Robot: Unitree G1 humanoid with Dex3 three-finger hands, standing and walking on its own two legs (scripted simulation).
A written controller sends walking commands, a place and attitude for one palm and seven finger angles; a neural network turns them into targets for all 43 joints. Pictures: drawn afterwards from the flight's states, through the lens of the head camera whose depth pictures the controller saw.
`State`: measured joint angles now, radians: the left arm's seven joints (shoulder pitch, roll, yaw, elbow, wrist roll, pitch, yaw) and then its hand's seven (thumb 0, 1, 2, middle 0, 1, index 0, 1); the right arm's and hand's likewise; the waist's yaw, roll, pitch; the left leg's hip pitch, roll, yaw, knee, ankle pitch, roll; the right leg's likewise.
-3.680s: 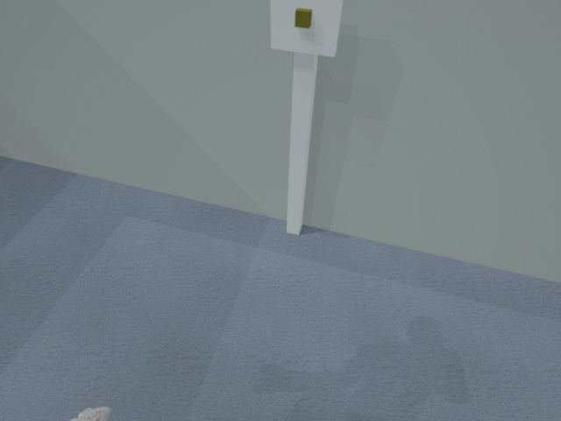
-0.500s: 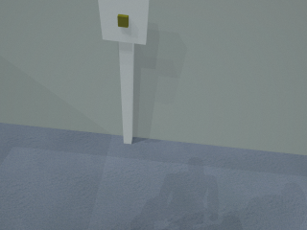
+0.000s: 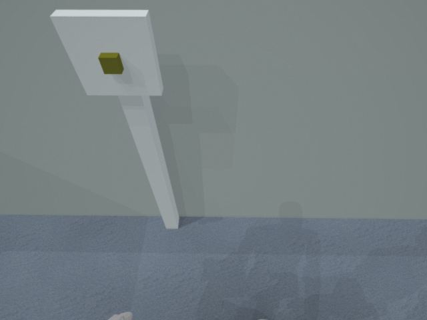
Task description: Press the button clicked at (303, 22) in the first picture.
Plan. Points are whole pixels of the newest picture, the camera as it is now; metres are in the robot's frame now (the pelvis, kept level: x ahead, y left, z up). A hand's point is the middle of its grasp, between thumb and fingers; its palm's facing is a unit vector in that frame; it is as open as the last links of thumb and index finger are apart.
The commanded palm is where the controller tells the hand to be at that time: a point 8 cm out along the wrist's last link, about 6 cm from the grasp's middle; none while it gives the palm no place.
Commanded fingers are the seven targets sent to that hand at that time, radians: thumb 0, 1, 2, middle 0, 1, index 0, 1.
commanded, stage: come to a stop and stand still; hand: left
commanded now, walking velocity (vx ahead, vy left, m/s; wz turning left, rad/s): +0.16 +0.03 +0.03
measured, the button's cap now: (111, 62) +0.58 +0.23 +0.18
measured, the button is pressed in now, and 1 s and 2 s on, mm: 0 0 0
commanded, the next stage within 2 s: look again from close up in 1.24 s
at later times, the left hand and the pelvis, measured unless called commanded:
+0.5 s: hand out of the picture +0.08 +0.22 -0.17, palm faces +0.03 -0.98 -0.20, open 7.4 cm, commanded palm none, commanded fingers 0.00 0.90 0.90 -0.20 -0.30 -0.20 -0.30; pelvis +0.06 +0.03 +0.01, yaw -2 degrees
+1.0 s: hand out of the picture +0.04 +0.15 -0.17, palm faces +0.02 -0.98 -0.18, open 7.3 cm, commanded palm none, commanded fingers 0.00 0.90 0.90 -0.20 -0.30 -0.20 -0.30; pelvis +0.02 -0.02 +0.01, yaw -1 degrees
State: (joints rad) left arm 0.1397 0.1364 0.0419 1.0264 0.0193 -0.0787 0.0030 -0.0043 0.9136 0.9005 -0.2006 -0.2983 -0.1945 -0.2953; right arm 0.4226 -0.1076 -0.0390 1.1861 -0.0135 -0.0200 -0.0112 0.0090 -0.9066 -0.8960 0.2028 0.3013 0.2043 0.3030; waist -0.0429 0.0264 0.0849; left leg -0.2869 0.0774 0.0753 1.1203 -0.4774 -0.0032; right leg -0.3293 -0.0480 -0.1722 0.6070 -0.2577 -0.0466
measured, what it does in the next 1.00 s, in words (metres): steps on the spot: left foot, then right foot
